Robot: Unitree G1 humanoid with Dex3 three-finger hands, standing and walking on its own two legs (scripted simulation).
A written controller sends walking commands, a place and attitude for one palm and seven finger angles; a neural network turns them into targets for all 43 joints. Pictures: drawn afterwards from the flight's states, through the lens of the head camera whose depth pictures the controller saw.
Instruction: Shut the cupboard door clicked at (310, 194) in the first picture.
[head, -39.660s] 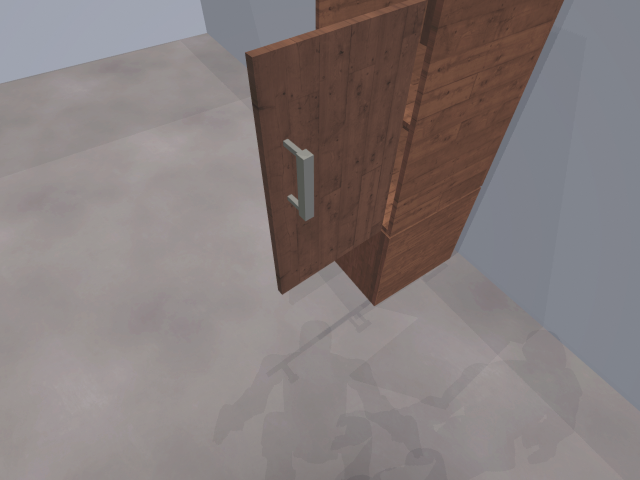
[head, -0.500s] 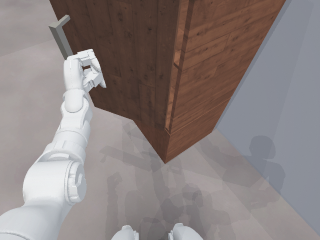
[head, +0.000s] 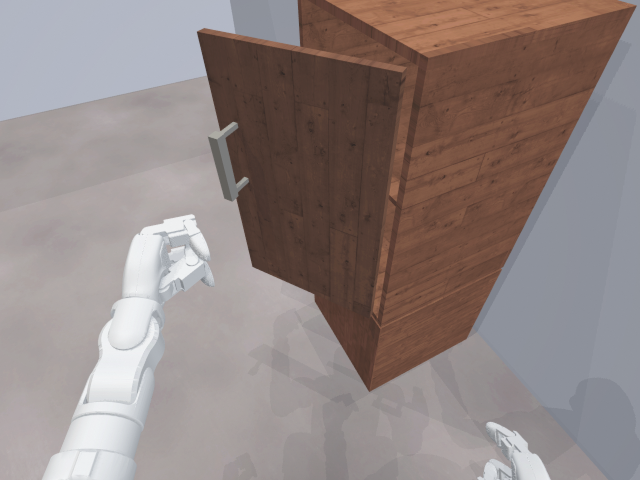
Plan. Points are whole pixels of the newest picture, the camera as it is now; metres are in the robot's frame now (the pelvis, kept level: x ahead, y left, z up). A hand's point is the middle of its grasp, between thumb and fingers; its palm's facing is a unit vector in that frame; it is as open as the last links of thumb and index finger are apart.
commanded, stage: draw the hand back to the body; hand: left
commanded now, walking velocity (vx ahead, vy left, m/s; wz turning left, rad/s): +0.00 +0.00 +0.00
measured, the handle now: (231, 162) +0.66 +0.20 +0.04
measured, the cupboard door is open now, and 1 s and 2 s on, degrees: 34 34 34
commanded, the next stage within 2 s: step back with the hand held close in 0.96 s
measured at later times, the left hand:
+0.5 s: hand (58, 325) +0.23 +0.26 +0.16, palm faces +0.40 -0.84 -0.37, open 5.4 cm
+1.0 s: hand (29, 345) +0.20 +0.26 +0.18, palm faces +0.46 -0.80 -0.40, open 7.4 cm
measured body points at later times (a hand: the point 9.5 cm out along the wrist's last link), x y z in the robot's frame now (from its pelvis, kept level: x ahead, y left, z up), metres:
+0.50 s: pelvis +0.02 +0.01 +0.02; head +0.00 -0.02 +0.47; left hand +0.20 +0.30 +0.18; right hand +0.21 -0.20 -0.07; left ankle +0.01 +0.09 -0.72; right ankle +0.00 -0.10 -0.72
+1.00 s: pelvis +0.02 +0.00 +0.02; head -0.01 -0.03 +0.47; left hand +0.17 +0.30 +0.20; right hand +0.21 -0.21 -0.07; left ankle +0.01 +0.09 -0.72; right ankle +0.00 -0.10 -0.72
